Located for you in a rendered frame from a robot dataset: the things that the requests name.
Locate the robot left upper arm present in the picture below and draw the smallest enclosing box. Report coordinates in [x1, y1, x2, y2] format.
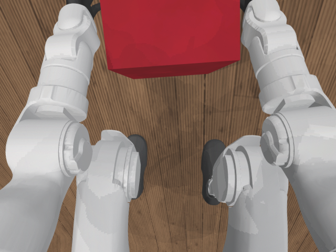
[0, 119, 93, 252]

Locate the left robot shin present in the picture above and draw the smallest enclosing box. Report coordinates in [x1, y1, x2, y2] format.
[76, 130, 136, 186]

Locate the right robot hand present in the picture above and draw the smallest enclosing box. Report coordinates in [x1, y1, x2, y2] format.
[240, 0, 252, 13]

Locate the robot right forearm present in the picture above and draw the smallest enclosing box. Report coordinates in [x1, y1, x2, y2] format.
[241, 0, 336, 114]

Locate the right robot thigh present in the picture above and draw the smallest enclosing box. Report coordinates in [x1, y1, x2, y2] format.
[217, 145, 288, 252]

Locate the left robot hand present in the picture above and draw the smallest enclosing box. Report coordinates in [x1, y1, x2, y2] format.
[66, 0, 101, 19]

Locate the robot right upper arm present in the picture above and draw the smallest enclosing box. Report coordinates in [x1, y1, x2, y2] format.
[260, 106, 336, 252]

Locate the carton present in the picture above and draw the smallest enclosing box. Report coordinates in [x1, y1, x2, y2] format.
[100, 0, 240, 79]

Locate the robot left forearm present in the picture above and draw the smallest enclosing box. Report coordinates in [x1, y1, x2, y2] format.
[6, 3, 100, 164]

